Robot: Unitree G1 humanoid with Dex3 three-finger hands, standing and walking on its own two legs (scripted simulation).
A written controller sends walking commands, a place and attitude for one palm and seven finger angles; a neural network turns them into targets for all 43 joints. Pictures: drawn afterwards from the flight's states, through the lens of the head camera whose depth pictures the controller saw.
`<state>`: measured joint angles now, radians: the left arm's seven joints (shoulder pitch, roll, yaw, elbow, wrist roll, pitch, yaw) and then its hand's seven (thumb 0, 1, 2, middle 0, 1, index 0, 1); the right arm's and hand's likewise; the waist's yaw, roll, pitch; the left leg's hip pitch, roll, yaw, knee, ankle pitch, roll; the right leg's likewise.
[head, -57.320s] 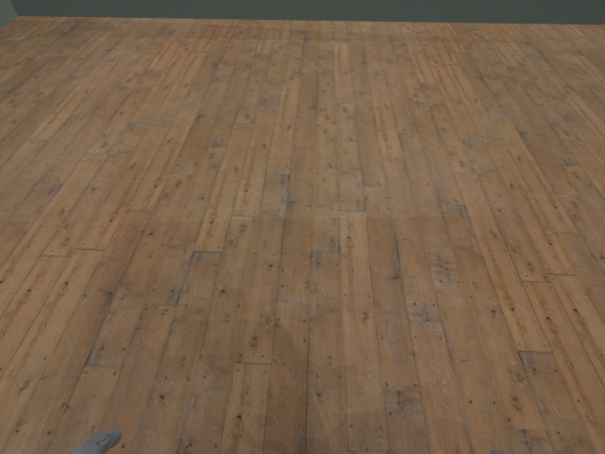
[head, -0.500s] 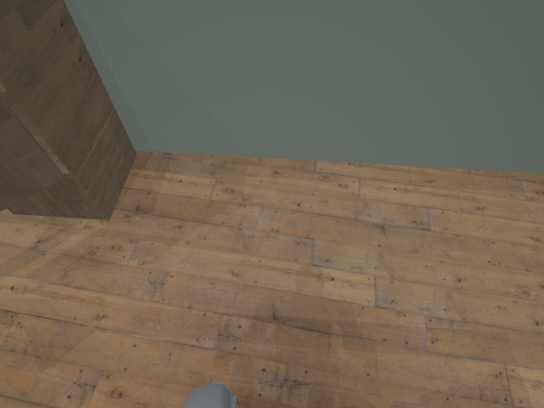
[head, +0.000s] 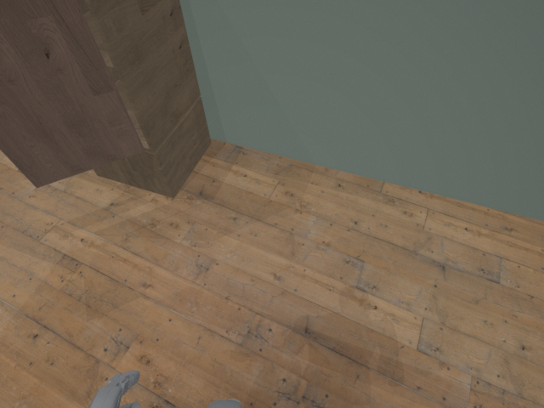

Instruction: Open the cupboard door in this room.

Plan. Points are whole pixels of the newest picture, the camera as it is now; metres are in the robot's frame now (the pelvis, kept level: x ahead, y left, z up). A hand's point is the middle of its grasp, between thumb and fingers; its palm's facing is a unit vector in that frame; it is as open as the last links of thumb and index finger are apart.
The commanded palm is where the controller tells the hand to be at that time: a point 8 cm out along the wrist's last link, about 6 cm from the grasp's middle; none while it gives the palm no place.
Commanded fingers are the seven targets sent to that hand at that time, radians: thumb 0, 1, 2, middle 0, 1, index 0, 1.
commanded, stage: turn to face it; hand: left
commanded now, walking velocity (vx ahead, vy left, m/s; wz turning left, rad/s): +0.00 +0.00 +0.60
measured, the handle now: out of the picture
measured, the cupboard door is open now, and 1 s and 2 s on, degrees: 47 47 47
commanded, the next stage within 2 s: take the last steps up to it in 0.76 s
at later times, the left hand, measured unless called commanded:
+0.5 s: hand out of the picture -0.01 +0.23 -0.18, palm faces +0.34 -0.91 -0.23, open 7.4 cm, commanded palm none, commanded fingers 0.00 0.90 0.90 -0.20 -0.30 -0.20 -0.30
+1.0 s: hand out of the picture +0.01 +0.16 -0.14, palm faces +0.47 -0.86 -0.23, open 7.3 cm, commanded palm none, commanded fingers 0.00 0.90 0.90 -0.20 -0.30 -0.20 -0.30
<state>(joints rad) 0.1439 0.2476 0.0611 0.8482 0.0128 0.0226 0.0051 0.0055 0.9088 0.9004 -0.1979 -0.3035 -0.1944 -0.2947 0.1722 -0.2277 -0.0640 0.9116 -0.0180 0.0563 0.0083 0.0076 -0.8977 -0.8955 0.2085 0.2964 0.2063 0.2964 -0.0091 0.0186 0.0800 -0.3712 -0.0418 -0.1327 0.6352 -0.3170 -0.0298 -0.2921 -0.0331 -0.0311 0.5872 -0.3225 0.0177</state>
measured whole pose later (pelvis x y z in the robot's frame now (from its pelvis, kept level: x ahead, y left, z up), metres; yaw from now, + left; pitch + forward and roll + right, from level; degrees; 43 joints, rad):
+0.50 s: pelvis +0.01 +0.02 +0.00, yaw +17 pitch +0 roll +0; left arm 0.23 0.27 0.07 0.95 0.01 0.08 0.01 0.01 0.91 0.90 -0.20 -0.30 -0.20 -0.29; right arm 0.10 -0.21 -0.04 0.90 -0.02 0.02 0.00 0.01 -0.90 -0.90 0.20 0.30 0.20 0.30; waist 0.02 -0.07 0.10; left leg -0.30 -0.01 0.05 0.60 -0.30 0.04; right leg -0.42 -0.11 -0.06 1.10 -0.51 0.07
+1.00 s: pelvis +0.04 -0.03 +0.02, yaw +26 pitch +0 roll +2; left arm 0.25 0.16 0.03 0.96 0.01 -0.02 0.02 0.00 0.92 0.90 -0.20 -0.30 -0.20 -0.30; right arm 0.21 -0.22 -0.06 1.02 -0.02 0.06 0.01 0.01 -0.90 -0.90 0.20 0.30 0.20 0.30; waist -0.01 0.01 0.06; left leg -0.46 0.00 0.00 1.08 -0.40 -0.05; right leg -0.15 -0.06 -0.12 0.47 -0.31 -0.01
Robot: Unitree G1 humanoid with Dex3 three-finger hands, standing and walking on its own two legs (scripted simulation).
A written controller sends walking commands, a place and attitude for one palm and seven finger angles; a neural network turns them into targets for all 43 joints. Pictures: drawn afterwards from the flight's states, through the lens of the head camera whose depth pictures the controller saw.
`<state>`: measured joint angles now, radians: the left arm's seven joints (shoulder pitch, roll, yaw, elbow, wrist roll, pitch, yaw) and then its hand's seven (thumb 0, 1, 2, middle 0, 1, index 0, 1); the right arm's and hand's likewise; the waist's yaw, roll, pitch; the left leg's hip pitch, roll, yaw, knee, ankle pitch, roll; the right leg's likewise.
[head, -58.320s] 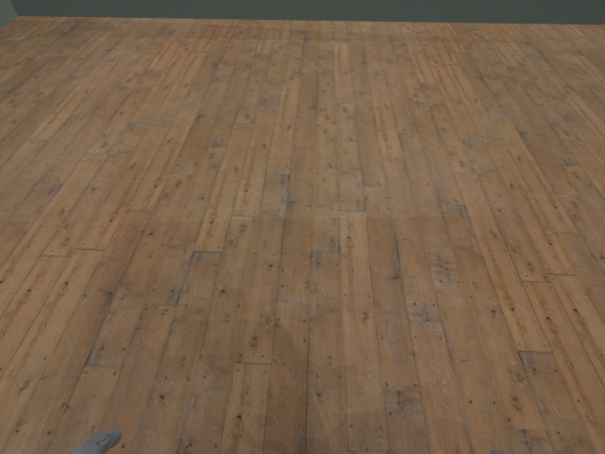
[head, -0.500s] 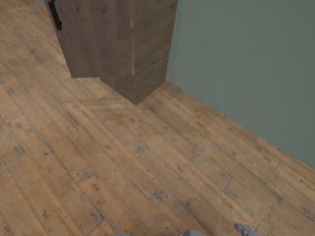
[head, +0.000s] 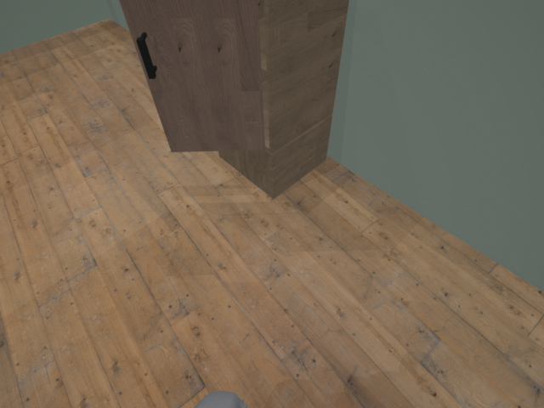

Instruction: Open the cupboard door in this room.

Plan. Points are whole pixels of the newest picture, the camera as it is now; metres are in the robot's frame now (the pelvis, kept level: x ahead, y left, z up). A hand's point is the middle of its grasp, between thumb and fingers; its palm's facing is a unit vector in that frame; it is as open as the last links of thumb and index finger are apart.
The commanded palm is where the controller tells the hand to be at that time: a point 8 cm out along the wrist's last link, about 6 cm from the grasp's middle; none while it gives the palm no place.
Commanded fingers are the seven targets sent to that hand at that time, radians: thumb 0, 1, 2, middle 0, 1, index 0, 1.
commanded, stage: take the last steps up to it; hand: left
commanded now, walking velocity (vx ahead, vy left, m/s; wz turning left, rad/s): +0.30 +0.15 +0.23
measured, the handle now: (148, 55) +1.06 +0.45 -0.02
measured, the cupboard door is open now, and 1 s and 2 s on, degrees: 47 47 47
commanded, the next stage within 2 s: come to a stop and stand still in 1.50 s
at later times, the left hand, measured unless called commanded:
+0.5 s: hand out of the picture +0.09 +0.30 -0.18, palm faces +0.16 -0.97 -0.18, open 7.4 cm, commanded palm none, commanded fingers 0.00 0.90 0.90 -0.20 -0.30 -0.20 -0.30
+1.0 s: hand (154, 289) +0.35 +0.27 -0.16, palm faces +0.12 -0.97 -0.21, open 7.1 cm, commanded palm none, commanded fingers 0.00 0.90 0.90 -0.20 -0.30 -0.20 -0.30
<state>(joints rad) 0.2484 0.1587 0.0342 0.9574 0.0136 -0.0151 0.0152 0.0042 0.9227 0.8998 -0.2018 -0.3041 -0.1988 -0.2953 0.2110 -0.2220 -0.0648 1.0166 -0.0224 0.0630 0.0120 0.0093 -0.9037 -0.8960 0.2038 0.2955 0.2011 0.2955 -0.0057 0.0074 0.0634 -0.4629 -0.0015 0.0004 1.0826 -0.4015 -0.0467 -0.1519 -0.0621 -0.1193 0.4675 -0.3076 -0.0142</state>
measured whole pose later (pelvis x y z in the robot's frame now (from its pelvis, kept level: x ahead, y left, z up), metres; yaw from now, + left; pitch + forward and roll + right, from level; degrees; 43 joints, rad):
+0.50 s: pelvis +0.10 +0.11 +0.00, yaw +4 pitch -1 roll +1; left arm 0.28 0.21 0.06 1.05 0.02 0.01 -0.02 0.01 0.91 0.90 -0.20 -0.30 -0.19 -0.29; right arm 0.24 -0.16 -0.03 1.00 -0.02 -0.06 -0.02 -0.01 -0.94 -0.90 0.21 0.30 0.21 0.30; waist 0.04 -0.05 0.04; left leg -0.16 -0.03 0.13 0.41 -0.24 0.06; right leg -0.53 -0.12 -0.07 1.14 -0.30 0.01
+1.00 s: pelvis +0.28 +0.08 +0.00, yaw +4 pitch +0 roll +1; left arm 0.19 0.16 0.07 1.00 0.00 -0.07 0.02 -0.03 0.96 0.90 -0.20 -0.30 -0.20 -0.30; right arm 0.32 -0.14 -0.04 1.11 -0.02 -0.01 0.00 0.01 -0.91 -0.90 0.20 0.30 0.20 0.30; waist -0.03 0.01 0.08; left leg -0.47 0.09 0.04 1.04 -0.31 -0.02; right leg -0.19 0.00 -0.15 0.43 -0.24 -0.07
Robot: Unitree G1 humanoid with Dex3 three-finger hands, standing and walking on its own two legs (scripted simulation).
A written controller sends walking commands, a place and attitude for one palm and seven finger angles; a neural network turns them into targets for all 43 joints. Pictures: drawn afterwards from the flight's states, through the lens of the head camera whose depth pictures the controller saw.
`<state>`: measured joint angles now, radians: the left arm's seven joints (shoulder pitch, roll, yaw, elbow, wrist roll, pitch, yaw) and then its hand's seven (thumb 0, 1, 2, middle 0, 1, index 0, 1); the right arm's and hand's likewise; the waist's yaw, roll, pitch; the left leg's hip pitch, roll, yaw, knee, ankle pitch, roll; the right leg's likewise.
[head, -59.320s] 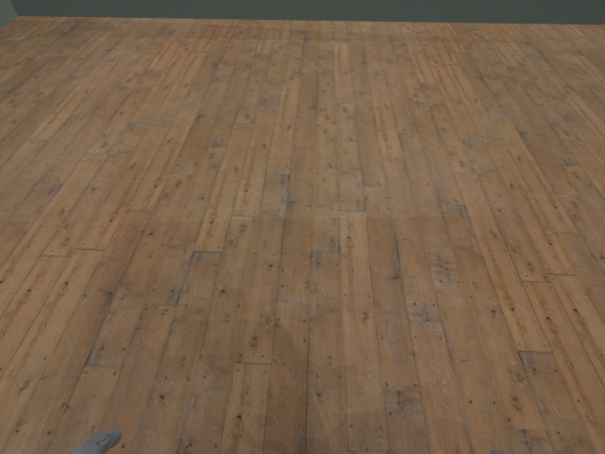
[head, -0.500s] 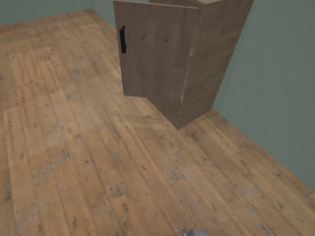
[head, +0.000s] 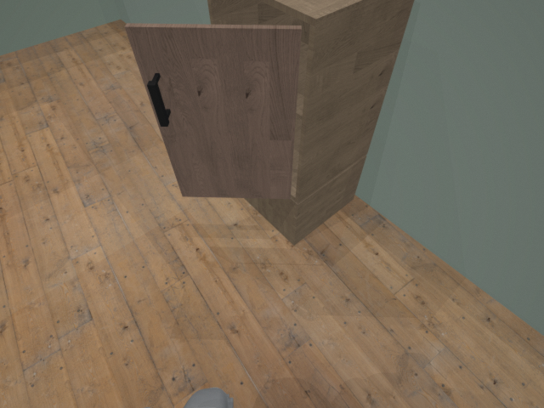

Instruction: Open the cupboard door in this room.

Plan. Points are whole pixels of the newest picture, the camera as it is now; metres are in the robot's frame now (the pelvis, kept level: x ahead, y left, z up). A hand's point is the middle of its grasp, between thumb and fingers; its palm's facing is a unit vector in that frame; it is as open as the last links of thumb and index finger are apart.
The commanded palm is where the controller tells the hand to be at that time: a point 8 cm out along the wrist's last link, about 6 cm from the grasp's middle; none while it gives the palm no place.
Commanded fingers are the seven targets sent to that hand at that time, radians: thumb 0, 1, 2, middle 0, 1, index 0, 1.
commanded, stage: take the last steps up to it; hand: left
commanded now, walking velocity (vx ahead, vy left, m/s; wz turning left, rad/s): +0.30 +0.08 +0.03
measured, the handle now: (160, 100) +0.80 +0.31 -0.02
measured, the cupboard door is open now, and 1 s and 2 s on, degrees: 47 47 47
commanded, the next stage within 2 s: come to a stop and stand still in 0.50 s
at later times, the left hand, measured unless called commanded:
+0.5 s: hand (140, 379) +0.19 +0.25 -0.18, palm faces +0.06 -0.99 -0.14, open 7.4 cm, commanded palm none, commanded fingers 0.00 0.90 0.90 -0.20 -0.30 -0.20 -0.30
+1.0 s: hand (173, 295) +0.35 +0.22 -0.19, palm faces +0.01 -0.99 -0.16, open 7.4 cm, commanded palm none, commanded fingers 0.00 0.90 0.90 -0.20 -0.30 -0.20 -0.30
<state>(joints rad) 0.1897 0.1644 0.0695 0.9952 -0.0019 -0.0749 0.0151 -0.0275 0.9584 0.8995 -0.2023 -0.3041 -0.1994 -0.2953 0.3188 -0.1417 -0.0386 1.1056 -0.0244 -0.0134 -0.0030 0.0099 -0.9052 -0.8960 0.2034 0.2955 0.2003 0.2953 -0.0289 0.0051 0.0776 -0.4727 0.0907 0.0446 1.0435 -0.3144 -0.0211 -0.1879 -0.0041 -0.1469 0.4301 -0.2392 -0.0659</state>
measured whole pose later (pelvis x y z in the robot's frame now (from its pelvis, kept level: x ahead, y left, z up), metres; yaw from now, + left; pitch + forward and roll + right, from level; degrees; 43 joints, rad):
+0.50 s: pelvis +0.18 +0.07 +0.00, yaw -2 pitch -1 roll +1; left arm 0.26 0.16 0.05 1.06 0.02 0.00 -0.01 0.01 0.91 0.90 -0.20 -0.30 -0.19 -0.29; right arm 0.21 -0.16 -0.03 1.02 -0.02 -0.07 -0.03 -0.01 -0.95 -0.90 0.21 0.30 0.21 0.30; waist 0.04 -0.04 0.06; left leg -0.21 -0.01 0.16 0.42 -0.20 0.07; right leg -0.50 -0.10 -0.06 1.06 -0.32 0.00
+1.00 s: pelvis +0.26 +0.06 -0.01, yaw -1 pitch +0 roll +0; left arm 0.12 0.16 0.03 1.02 0.00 0.03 0.03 0.00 0.91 0.90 -0.20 -0.30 -0.20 -0.30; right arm 0.26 -0.14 -0.03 1.07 -0.02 0.02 -0.04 0.01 -0.90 -0.90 0.20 0.30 0.20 0.30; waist -0.01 -0.05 0.07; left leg -0.14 0.01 0.12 0.50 -0.36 0.02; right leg -0.31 -0.06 -0.09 0.62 -0.29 -0.01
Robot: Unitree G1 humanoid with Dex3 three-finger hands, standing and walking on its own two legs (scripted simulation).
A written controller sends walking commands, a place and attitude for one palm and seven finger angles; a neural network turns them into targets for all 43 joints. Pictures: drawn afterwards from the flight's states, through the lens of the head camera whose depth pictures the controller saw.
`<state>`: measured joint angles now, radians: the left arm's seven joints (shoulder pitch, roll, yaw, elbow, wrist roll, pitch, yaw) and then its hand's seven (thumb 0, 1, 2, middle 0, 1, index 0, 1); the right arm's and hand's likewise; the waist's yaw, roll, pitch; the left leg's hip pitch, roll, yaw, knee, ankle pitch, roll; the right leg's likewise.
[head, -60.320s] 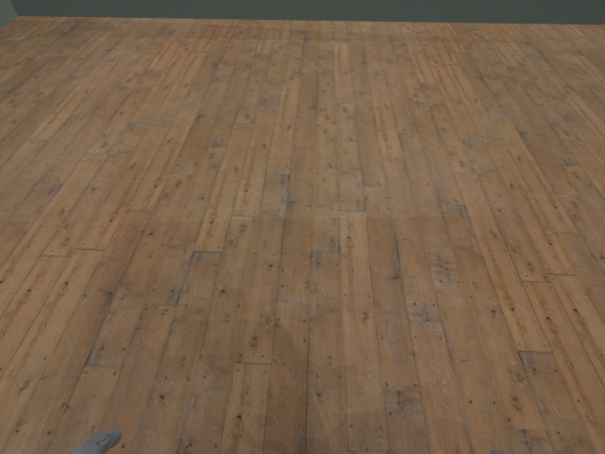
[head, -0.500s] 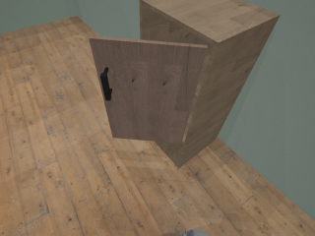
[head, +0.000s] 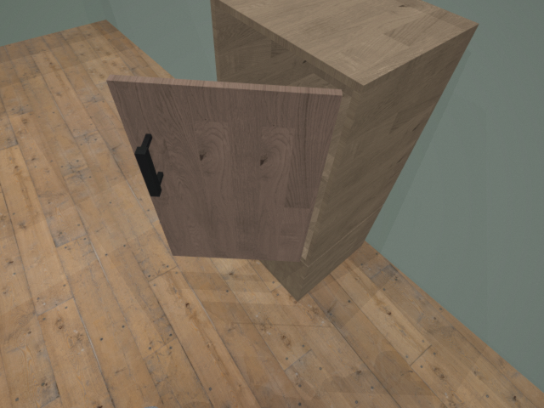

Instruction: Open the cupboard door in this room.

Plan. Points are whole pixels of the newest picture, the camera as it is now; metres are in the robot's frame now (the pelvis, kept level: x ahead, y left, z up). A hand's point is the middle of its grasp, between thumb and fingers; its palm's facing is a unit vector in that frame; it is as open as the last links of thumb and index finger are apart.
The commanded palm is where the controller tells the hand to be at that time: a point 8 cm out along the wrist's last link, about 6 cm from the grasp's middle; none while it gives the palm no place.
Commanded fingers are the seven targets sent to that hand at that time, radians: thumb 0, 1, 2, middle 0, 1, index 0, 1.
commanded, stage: come to a stop and stand still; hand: left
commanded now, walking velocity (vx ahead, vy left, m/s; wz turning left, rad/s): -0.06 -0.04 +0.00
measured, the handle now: (151, 166) +0.54 +0.27 -0.02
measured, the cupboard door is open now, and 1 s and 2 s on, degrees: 47 47 47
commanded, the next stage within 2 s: look again from close up in 0.82 s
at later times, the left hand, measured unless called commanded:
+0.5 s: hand out of the picture -0.03 +0.18 -0.17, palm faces +0.05 -0.98 -0.21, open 7.4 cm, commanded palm none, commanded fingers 0.00 0.90 0.90 -0.20 -0.30 -0.20 -0.30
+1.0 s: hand out of the picture -0.06 +0.18 -0.17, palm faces +0.03 -0.99 -0.16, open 7.4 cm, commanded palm none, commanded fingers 0.00 0.90 0.90 -0.20 -0.30 -0.20 -0.30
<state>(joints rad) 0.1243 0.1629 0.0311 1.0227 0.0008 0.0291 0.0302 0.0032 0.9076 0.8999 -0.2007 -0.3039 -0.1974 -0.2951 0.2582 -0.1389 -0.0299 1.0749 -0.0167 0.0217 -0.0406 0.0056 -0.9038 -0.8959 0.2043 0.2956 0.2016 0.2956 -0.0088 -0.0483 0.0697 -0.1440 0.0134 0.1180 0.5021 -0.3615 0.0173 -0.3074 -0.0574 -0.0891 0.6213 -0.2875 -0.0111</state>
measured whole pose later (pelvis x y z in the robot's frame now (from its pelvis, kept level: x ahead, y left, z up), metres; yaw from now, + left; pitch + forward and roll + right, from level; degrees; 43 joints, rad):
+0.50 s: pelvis -0.05 +0.00 +0.00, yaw +0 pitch -3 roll +0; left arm 0.32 0.18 0.00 1.01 0.02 0.01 0.03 0.01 0.91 0.90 -0.20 -0.30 -0.20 -0.29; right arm 0.19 -0.18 -0.01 0.96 -0.02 0.01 0.00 0.01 -0.90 -0.90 0.20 0.30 0.20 0.30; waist 0.02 -0.01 0.02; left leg -0.23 0.01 0.08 0.52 -0.25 0.02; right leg -0.22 -0.02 -0.04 0.53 -0.26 0.00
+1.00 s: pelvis -0.05 +0.02 +0.01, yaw +1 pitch -1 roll +0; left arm 0.34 0.15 -0.01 1.06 0.01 0.00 0.03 0.01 0.91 0.90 -0.20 -0.30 -0.19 -0.29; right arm 0.35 -0.14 0.01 1.10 -0.02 -0.01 -0.01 0.01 -0.90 -0.90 0.20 0.30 0.20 0.30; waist -0.01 -0.02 0.02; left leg -0.25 -0.01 0.08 0.47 -0.21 0.05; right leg -0.24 -0.03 -0.02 0.47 -0.21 0.02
